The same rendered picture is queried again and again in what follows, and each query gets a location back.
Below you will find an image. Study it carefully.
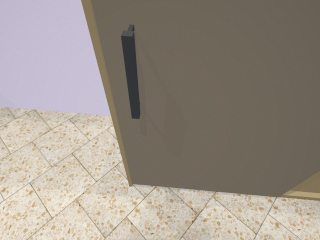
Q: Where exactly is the wardrobe door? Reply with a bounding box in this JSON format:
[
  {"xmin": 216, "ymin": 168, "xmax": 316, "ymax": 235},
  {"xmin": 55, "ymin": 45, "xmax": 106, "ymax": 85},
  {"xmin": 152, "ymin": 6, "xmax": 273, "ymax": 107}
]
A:
[
  {"xmin": 91, "ymin": 0, "xmax": 320, "ymax": 197},
  {"xmin": 290, "ymin": 171, "xmax": 320, "ymax": 193}
]

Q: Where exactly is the handle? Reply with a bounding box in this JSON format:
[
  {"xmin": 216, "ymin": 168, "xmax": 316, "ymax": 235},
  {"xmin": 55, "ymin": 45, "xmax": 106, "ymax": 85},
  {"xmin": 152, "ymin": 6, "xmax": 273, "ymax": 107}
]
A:
[{"xmin": 121, "ymin": 24, "xmax": 141, "ymax": 119}]

